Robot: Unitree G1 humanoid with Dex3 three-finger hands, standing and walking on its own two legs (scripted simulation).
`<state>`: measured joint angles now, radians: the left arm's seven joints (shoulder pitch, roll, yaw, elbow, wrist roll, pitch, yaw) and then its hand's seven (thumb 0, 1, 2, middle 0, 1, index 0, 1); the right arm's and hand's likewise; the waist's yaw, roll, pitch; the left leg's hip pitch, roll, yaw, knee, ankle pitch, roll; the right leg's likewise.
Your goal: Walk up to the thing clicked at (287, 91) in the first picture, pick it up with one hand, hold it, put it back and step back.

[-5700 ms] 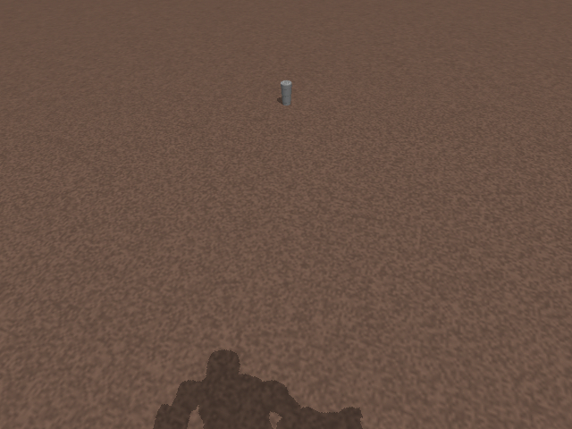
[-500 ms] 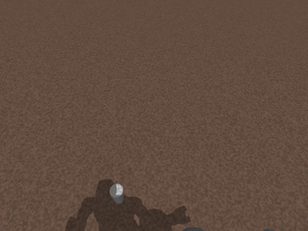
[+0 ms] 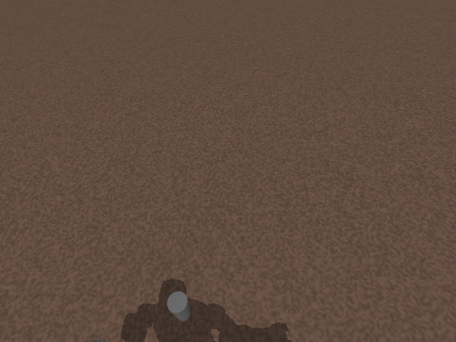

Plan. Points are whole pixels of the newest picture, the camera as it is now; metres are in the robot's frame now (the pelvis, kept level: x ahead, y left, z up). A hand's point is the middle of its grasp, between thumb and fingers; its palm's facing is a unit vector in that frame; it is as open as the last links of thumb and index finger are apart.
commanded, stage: walk up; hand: left
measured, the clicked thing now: (180, 308) +0.38 +0.24 -0.69
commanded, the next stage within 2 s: stand in 0.78 s
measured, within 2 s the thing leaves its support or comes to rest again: neither
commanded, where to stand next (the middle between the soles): +0.06 -0.01 m, yaw +0 degrees
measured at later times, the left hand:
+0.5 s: hand out of the picture +0.08 +0.26 -0.15, palm faces +0.00 -0.95 -0.33, open 7.4 cm
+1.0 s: hand out of the picture +0.10 +0.25 -0.15, palm faces +0.00 -0.94 -0.33, open 7.4 cm
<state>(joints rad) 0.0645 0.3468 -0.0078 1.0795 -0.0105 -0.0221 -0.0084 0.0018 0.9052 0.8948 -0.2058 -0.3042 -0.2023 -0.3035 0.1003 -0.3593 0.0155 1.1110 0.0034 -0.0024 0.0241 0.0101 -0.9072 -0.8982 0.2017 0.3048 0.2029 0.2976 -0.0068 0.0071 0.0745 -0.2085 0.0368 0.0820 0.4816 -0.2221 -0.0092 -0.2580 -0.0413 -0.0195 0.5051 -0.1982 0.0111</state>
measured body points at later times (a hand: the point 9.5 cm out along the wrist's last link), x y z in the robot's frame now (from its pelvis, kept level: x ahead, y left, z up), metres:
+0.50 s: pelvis +0.01 +0.00 +0.01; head +0.02 +0.00 +0.46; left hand +0.08 +0.31 -0.13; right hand +0.10 -0.30 -0.12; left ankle +0.03 +0.13 -0.74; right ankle +0.05 -0.13 -0.74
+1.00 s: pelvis +0.03 +0.00 +0.01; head +0.03 +0.00 +0.46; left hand +0.10 +0.30 -0.12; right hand +0.11 -0.29 -0.12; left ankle +0.03 +0.13 -0.74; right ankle +0.05 -0.13 -0.74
